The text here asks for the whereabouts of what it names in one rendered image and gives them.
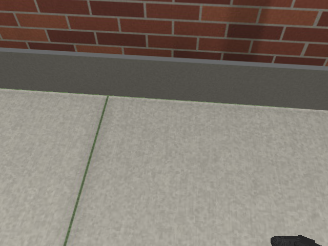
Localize right robot hand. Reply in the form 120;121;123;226
271;235;321;246

